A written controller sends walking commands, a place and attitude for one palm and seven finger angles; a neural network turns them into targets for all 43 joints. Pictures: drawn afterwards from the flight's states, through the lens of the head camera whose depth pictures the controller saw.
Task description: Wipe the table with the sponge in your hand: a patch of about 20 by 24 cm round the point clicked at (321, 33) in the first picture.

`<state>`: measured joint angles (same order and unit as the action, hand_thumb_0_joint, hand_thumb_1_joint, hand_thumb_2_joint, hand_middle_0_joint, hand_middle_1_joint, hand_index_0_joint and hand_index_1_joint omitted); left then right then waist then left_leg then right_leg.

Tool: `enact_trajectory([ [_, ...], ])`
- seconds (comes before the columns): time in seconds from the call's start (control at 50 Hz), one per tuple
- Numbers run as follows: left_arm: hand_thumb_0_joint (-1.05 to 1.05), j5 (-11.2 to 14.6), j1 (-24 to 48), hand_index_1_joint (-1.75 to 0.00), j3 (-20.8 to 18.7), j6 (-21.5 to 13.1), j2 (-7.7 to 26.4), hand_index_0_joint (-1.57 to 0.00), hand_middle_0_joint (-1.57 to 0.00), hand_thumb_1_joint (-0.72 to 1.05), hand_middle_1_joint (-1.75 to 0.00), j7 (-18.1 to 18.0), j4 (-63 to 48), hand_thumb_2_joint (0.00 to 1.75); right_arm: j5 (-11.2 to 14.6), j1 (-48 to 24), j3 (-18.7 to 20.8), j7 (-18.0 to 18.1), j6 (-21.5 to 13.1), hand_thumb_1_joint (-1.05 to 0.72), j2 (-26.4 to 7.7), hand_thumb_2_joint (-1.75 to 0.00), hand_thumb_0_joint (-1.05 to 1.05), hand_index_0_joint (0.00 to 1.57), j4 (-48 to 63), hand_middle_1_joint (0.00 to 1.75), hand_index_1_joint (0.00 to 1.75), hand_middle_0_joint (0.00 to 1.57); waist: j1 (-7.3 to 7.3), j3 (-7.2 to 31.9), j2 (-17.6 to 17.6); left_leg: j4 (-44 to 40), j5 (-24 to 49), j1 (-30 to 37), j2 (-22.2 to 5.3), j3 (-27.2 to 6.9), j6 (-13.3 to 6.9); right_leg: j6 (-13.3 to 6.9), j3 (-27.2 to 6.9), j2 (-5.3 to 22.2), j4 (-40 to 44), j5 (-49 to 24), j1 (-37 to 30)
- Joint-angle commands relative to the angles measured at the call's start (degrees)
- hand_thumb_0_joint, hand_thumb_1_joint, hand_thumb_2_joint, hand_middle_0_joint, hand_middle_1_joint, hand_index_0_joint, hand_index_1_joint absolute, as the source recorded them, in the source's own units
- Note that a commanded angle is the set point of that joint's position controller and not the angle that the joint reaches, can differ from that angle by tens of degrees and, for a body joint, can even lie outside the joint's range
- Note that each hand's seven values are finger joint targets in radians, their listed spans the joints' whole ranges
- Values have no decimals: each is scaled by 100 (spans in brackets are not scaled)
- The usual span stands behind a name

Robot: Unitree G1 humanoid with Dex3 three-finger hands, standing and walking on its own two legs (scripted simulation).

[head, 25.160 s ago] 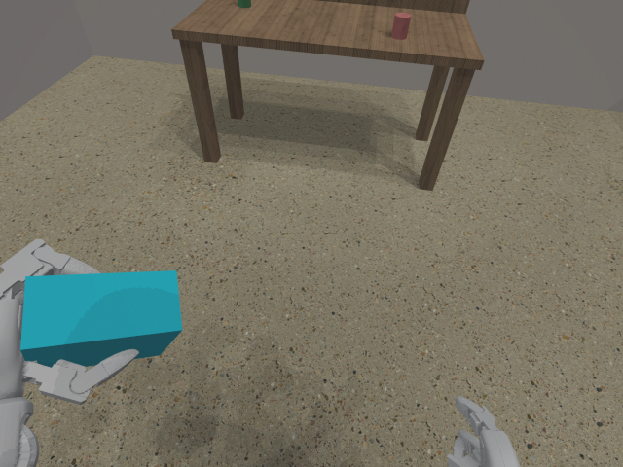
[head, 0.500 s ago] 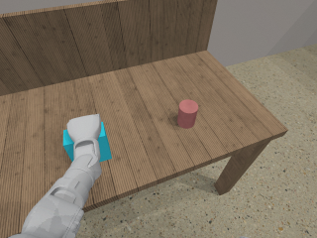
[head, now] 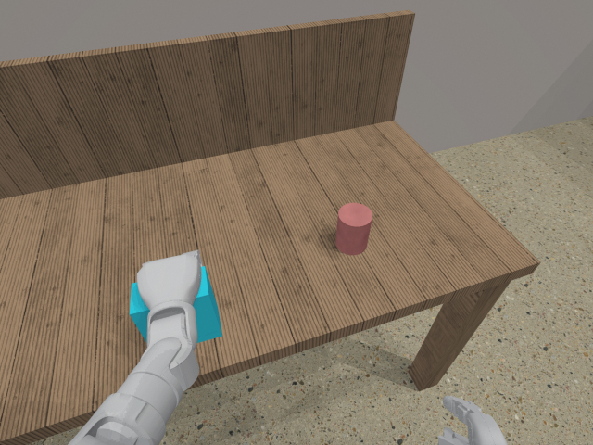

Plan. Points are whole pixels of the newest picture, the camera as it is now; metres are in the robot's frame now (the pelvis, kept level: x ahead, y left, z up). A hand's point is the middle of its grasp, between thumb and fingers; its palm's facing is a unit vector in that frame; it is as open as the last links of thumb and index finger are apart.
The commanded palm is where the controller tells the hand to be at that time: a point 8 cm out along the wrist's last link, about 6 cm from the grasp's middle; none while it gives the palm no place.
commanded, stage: wipe back along the middle lane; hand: left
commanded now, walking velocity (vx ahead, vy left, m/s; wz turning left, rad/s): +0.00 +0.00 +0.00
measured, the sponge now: (182, 317) +0.32 +0.23 -0.05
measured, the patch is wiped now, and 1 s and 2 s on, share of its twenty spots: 0.75 0.75 0.90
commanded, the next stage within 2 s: slide across to the third lane in 0.22 s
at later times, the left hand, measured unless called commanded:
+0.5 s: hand (187, 312) +0.31 +0.20 -0.01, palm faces -0.08 -0.02 -1.00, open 10.0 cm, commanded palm +0.28 +0.17 +0.04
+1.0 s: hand (220, 304) +0.32 +0.16 +0.00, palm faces -0.08 -0.02 -1.00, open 10.0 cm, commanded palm +0.30 +0.13 +0.04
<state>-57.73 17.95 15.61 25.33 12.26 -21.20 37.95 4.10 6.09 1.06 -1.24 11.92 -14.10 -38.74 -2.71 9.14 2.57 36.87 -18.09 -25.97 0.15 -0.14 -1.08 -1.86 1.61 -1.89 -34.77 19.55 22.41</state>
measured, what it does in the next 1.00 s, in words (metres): stands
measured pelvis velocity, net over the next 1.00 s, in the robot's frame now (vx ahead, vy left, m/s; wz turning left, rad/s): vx -0.02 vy -0.02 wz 0.00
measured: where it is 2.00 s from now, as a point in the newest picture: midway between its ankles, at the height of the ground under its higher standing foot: outside the picture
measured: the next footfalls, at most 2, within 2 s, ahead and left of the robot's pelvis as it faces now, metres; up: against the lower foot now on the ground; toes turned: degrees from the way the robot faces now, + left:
none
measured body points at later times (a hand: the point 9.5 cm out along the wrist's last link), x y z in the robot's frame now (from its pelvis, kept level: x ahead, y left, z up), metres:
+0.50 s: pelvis -0.02 -0.01 +0.00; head -0.02 -0.04 +0.45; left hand +0.31 +0.20 +0.05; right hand +0.16 -0.25 -0.12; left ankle +0.00 +0.11 -0.72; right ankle -0.03 -0.10 -0.73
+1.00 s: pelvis -0.02 -0.02 +0.00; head -0.03 -0.04 +0.45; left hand +0.32 +0.15 +0.05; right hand +0.15 -0.25 -0.12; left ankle +0.00 +0.11 -0.73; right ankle -0.02 -0.10 -0.73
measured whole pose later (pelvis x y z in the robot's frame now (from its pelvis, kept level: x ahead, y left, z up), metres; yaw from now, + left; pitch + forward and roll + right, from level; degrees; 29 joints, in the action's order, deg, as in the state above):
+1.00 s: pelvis -0.02 -0.02 +0.00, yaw +0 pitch +6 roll +0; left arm -55.0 26.3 20.0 25.7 6.9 -23.3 48.7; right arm 3.7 5.9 1.9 -1.1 9.7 -13.0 -42.6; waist -2.2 7.6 3.4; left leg 35.8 -15.6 -26.1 -0.6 -0.6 0.4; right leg -3.3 2.1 -2.7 -35.6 18.1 23.4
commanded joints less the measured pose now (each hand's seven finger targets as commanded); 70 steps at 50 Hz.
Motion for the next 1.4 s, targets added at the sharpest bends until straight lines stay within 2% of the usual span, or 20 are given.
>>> enact_trajectory([
  [0.0, 0, 70, 470, -160, 54, 68, 115, -120, -120, 10, -160, 229, -330, 130, 33, -683, 215, 43, -222, -90, -694, -90, 0, 20, 836, 30, 30, 20, 75, 528, -685, -346, 1292, 628, 167, -33, -99, -233, -76, -68, 467, -1941, -250],
  [0.02, 0, 63, 479, -160, -189, 76, 361, -120, -120, 10, -160, 211, -350, 130, 29, -734, 215, 56, -209, -90, -731, -90, 0, 20, 804, 30, 30, 20, 18, 501, -615, -380, 1220, 611, 167, -69, -82, -261, -154, -93, 496, -1819, -217],
  [0.08, 0, 70, 520, -160, 279, 87, -90, -120, -120, 10, -160, 256, -440, 130, 43, -760, 199, 48, -223, -90, -662, -90, 0, 20, 863, 30, 30, 20, 100, 460, -564, -353, 1150, 658, 169, -32, -102, -241, -59, -73, 474, -1691, -151],
  [0.12, 0, 57, 296, -160, -87, 63, 243, -120, -120, 10, -160, 242, -443, 130, 24, -790, 214, 55, -227, -90, -705, -90, 0, 20, 849, 30, 30, 20, -31, 555, -650, -360, 1128, 607, 179, -88, -89, -271, -165, -106, 470, -1658, -201],
  [0.18, 0, 59, 483, -160, 269, 37, -68, -120, -120, 10, -160, 266, -545, 130, 33, -816, 200, 71, -232, -90, -674, -90, 0, 20, 877, 30, 30, 20, 100, 532, -724, -328, 1002, 600, 184, -32, -113, -229, -132, -72, 465, -1573, -150],
  [0.22, 0, 29, 556, -160, -38, 52, 219, -120, -120, 10, -160, 241, -437, 130, 26, -830, 194, 98, -227, -90, -705, -90, 0, 20, 823, 30, 30, 20, 23, 423, -755, -381, 847, 496, 189, -90, -96, -253, -189, -104, 503, -1319, -52],
  [0.3, 0, 3, 866, -160, 116, 17, 86, -120, -120, 10, -160, 221, -269, 130, 18, -750, 197, 137, -261, -90, -683, -90, 0, 20, 763, 30, 30, 20, 140, 389, -806, -311, 732, 469, 194, -46, -114, -214, -148, -73, 481, -1224, 61],
  [0.32, 0, 35, 921, -160, -76, 6, 246, -120, -120, 10, -160, 213, -373, 130, 14, -806, 202, 149, -268, -90, -697, -90, 0, 20, 764, 30, 30, 20, 45, 486, -684, -352, 705, 462, 196, -63, -108, -238, -232, -94, 508, -1173, 28],
  [0.34, 0, 84, 1095, -160, 113, -20, 91, -120, -120, 10, -160, 203, -483, 130, 20, -765, 210, 156, -290, -90, -661, -90, 0, 20, 786, 30, 30, 20, 151, 620, -669, -302, 718, 546, 193, -7, -137, -199, -181, -62, 477, -1231, -48],
  [0.42, 0, 134, 1143, -160, 159, -163, -23, -120, -120, 10, -160, 177, -711, 130, 5, -764, 261, 122, -360, -90, -635, -90, 0, 20, 766, 30, 30, 20, 99, 918, -585, -278, 985, 739, 156, -69, -135, -225, -180, -98, 446, -1516, -129],
  [0.48, 0, 220, 1377, -160, 484, -271, -316, -120, -120, 10, -160, 152, -854, 130, 18, -719, 273, 101, -410, -90, -592, -90, 0, 20, 760, 30, 30, 20, 223, 911, -617, -276, 992, 828, 140, -44, -160, -195, -139, -75, 453, -1586, -161],
  [0.62, 0, 190, 1550, -160, 129, -208, -48, -120, -120, 10, -160, -16, -515, 130, 11, -793, 261, 86, -433, -90, -608, -90, 0, 20, 620, 30, 30, 20, 108, 641, -765, -441, 841, 720, 150, -28, -125, -191, -207, -87, 606, -1425, -157],
  [0.68, 0, 153, 1928, -160, 404, -140, -315, -120, -120, 10, -160, -81, -308, 130, 25, -793, 253, 73, -448, -90, -553, -90, 0, 20, 571, 30, 30, 20, 236, 514, -720, -464, 754, 767, 134, -2, -123, -175, -121, -73, 626, -1225, -25],
  [0.82, 0, 241, 2176, -160, 199, -88, -287, -120, -120, 10, -160, -201, 157, 130, -2, -781, 268, 49, -461, -90, -541, -90, 0, 20, 462, 30, 30, 20, 146, 846, -734, -463, 794, 710, 145, 43, -106, -170, -202, -70, 657, -1362, -180],
  [1.0, 0, 274, 3009, -160, 602, -92, -751, -120, -120, 10, -160, -330, 586, 130, -11, -699, 276, 15, -462, -90, -481, -90, 0, 20, 346, 30, 30, 20, 359, 840, -666, -417, 745, 742, 114, 75, -111, -133, -121, -45, 638, -1332, 10],
  [1.08, 0, 313, 2942, -160, 524, -102, -804, -120, -120, 10, -160, -404, 905, 130, -34, -646, 296, -12, -458, -90, -466, -90, 0, 20, 304, 30, 30, 20, 301, 935, -778, -422, 803, 715, 103, 75, -107, -140, -73, -51, 604, -1380, -45],
  [1.12, 0, 328, 2829, -160, 95, -87, -445, -120, -120, 10, -160, -462, 1026, 130, -50, -673, 302, -2, -418, -90, -494, -90, 0, 20, 271, 30, 30, 20, 177, 1079, -838, -440, 876, 625, 107, 87, -88, -141, -158, -58, 617, -1531, -198],
  [1.16, 0, 325, 3083, -160, 168, -44, -490, -120, -120, 10, -160, -520, 1221, 130, -58, -602, 264, 12, -403, -90, -481, -90, 0, 20, 224, 30, 30, 20, 292, 948, -938, -417, 780, 486, 120, 140, -94, -93, -167, -14, 617, -1590, -179],
  [1.22, 0, 227, 3219, -160, -227, 35, -92, -120, -120, 10, -160, -591, 1481, 130, -82, -607, 243, 59, -385, -90, -511, -90, 0, 20, 150, 30, 30, 20, 248, 868, -960, -446, 713, 316, 119, 146, -84, -87, -246, -8, 645, -1547, -156],
  [1.38, 0, 82, 3639, -160, -114, 66, -137, -120, -120, 10, -160, -604, 1904, 130, -114, -325, 264, 94, -392, -90, -522, -90, 0, 20, 75, 30, 30, 20, 425, 1064, -705, -289, 682, 187, 101, 219, -93, -65, -258, 19, 544, -1588, 1],
])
